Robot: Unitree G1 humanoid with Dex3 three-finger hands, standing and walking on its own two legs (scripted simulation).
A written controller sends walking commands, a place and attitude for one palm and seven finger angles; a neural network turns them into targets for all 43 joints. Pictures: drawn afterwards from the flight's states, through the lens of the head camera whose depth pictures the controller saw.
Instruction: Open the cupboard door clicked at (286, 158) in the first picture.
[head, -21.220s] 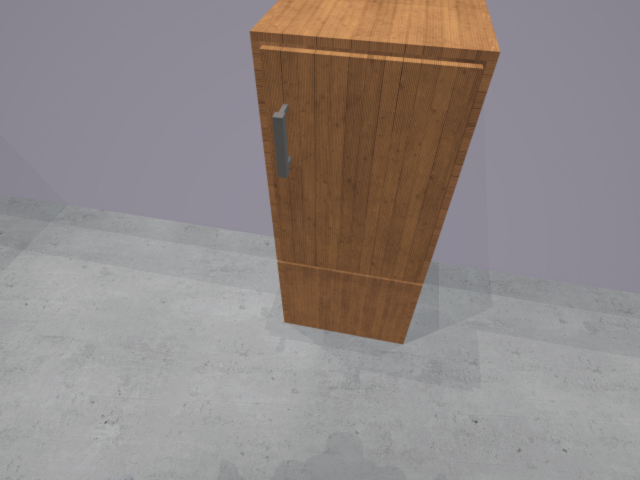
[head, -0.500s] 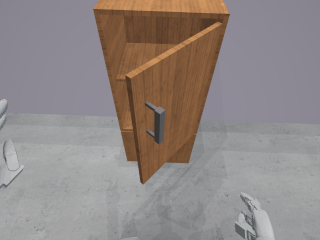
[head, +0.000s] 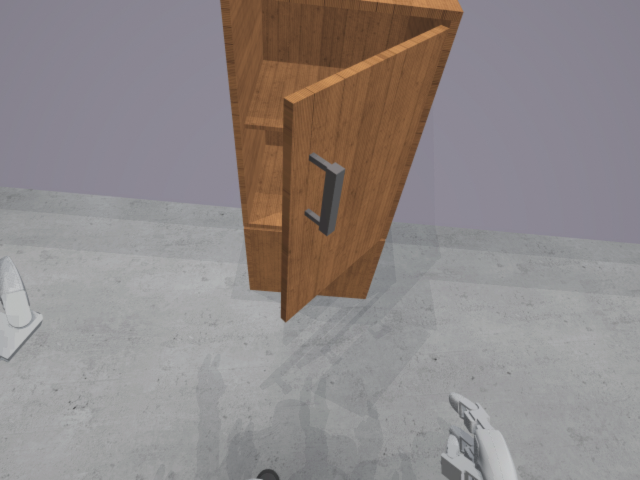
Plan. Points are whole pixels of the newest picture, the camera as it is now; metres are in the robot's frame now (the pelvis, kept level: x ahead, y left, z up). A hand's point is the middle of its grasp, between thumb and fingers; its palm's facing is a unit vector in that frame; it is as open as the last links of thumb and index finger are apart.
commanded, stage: stop stepping back and stand still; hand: left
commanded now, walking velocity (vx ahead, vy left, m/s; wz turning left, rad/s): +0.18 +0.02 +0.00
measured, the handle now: (321, 195) +0.53 +0.04 +0.03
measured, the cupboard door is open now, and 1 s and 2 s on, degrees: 49 49 49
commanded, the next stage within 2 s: let the arm hang, fingers relaxed in 0.68 s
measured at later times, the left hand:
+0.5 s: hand (57, 391) +0.16 +0.23 +0.16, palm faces +0.34 -0.83 -0.44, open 7.4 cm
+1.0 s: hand out of the picture +0.07 +0.19 -0.13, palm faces -0.05 -0.95 -0.30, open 7.4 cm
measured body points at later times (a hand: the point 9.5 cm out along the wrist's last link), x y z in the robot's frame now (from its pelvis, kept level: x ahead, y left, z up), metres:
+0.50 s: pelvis -0.06 -0.02 -0.01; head -0.07 -0.01 +0.44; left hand +0.13 +0.27 +0.18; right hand +0.07 -0.27 -0.08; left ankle +0.02 +0.09 -0.74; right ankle -0.13 -0.11 -0.74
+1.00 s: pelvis -0.07 -0.01 -0.02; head -0.07 -0.02 +0.43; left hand +0.07 +0.24 -0.11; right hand +0.04 -0.27 -0.14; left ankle +0.02 +0.09 -0.74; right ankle -0.13 -0.11 -0.74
